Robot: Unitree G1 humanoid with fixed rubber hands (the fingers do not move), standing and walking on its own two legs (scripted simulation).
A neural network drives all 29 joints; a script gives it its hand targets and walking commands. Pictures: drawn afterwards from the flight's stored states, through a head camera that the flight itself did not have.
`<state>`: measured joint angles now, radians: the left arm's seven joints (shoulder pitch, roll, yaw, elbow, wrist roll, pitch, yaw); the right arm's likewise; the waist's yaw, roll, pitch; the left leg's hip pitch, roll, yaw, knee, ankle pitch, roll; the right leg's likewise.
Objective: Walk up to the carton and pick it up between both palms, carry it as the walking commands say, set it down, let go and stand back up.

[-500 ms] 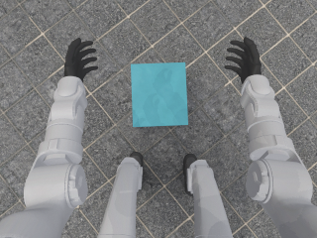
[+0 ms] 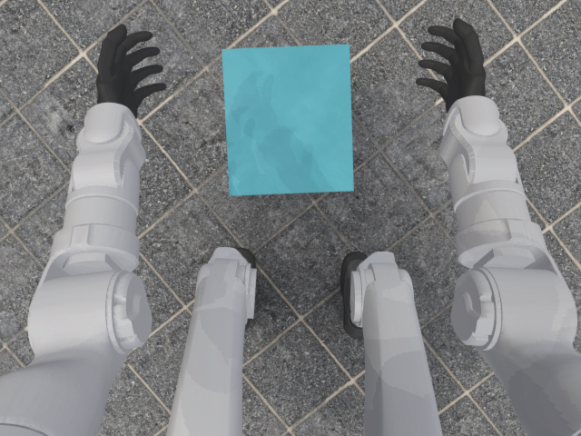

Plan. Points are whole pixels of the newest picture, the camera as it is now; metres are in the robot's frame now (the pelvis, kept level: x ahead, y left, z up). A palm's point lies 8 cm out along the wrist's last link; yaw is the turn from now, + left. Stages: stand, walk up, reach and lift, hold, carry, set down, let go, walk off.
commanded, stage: reach and lift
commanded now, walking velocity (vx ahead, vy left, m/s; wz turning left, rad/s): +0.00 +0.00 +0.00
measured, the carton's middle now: (288, 129) +0.50 +0.03 -0.45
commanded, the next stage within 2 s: none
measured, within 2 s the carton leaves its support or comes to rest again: neither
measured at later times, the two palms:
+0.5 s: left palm (173, 131) +0.47 +0.22 -0.30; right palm (410, 126) +0.49 -0.17 -0.30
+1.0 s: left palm (186, 138) +0.47 +0.22 -0.38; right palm (402, 132) +0.49 -0.19 -0.38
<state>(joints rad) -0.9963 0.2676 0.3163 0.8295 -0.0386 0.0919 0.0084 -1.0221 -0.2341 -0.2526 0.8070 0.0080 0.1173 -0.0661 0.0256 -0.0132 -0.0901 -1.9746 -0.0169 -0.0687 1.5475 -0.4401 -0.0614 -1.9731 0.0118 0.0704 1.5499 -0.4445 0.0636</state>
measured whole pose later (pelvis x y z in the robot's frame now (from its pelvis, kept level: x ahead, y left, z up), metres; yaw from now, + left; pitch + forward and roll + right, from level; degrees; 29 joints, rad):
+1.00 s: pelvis -0.03 +0.00 -0.17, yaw +0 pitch +32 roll +0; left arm -1.39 0.41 0.09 1.17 -0.26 -0.01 0.08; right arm -1.43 -0.43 0.00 1.18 0.28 0.00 -0.09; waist 0.03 0.00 0.52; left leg -2.20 -0.04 -0.07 2.19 -0.56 -0.08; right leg -2.20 0.06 0.11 2.20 -0.56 0.11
